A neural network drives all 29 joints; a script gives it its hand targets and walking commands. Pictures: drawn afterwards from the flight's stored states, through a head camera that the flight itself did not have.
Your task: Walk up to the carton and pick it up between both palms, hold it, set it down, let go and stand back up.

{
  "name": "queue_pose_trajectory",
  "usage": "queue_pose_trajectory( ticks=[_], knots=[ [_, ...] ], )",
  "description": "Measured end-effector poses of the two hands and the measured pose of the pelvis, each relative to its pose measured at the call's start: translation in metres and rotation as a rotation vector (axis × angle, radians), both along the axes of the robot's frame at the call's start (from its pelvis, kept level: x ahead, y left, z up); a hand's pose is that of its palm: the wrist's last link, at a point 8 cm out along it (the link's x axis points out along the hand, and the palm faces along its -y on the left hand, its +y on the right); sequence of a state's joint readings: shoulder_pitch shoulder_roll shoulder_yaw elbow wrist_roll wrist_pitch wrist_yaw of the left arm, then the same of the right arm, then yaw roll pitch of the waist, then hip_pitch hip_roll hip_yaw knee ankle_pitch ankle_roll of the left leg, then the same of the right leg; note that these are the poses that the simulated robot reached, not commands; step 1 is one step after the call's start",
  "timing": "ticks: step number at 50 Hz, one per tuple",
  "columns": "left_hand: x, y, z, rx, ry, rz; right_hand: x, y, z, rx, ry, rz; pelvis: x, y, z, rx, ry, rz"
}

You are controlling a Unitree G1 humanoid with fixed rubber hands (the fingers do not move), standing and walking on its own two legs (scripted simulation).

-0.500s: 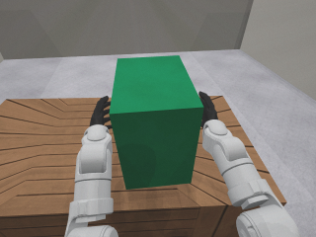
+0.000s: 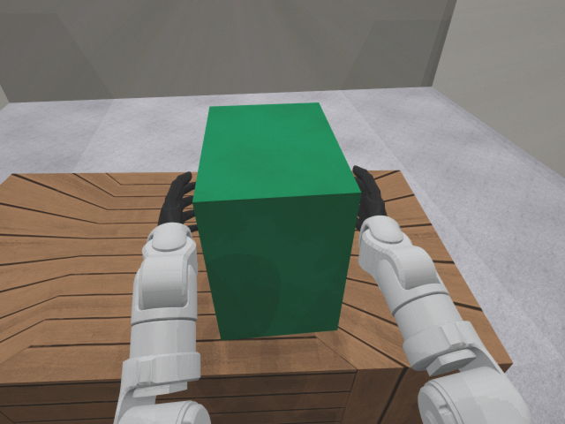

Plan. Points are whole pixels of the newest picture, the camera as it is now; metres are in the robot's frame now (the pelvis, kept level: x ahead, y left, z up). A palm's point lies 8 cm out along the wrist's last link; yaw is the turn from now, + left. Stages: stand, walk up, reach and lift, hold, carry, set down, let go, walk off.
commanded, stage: hold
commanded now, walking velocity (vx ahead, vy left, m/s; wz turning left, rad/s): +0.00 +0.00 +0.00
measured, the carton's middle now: (272, 216) +0.42 +0.01 +0.13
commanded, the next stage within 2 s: none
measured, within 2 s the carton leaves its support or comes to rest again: neither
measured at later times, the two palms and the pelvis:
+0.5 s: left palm (172, 225) +0.35 +0.15 +0.18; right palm (372, 216) +0.35 -0.12 +0.17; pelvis +0.00 +0.00 +0.00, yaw +0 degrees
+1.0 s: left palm (174, 224) +0.36 +0.15 +0.17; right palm (371, 218) +0.36 -0.12 +0.17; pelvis +0.00 +0.00 +0.00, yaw +0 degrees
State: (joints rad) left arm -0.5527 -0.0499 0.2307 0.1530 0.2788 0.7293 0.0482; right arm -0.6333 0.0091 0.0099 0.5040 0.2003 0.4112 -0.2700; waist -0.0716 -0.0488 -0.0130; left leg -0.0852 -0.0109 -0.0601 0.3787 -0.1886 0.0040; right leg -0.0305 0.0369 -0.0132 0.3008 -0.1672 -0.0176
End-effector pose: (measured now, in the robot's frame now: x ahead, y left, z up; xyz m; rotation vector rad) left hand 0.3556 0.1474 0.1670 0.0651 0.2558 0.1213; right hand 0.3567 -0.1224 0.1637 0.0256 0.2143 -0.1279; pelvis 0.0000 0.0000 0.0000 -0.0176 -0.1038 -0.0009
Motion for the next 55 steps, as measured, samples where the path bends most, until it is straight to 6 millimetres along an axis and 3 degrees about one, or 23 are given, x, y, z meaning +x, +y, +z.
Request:
queue_pose_trajectory(
  ticks=[8,16,25,35,55],
  knots=[
    [-0.006,-0.003,0.008,0.014,-0.049,-0.005,-0.005,-0.004,0.009,0.026,-0.052,-0.003,0.001,0.003,0.000,-0.006,0.000,0.003],
    [-0.001,-0.002,0.007,-0.001,-0.013,-0.001,-0.004,-0.002,0.002,0.010,-0.016,-0.004,-0.002,0.002,0.000,0.003,-0.007,-0.009],
    [-0.005,0.001,0.011,0.018,-0.043,0.004,-0.004,0.001,0.009,0.018,-0.047,0.005,-0.001,0.003,0.000,-0.004,-0.007,0.002],
    [-0.003,0.001,0.002,0.005,-0.010,0.004,-0.002,0.001,0.004,0.001,-0.014,0.004,-0.002,0.002,0.000,-0.001,-0.017,0.000],
    [0.000,-0.003,0.008,0.020,-0.030,-0.003,-0.001,-0.003,0.004,0.018,-0.035,-0.005,0.002,0.003,0.000,-0.003,0.003,0.000]
  ],
)
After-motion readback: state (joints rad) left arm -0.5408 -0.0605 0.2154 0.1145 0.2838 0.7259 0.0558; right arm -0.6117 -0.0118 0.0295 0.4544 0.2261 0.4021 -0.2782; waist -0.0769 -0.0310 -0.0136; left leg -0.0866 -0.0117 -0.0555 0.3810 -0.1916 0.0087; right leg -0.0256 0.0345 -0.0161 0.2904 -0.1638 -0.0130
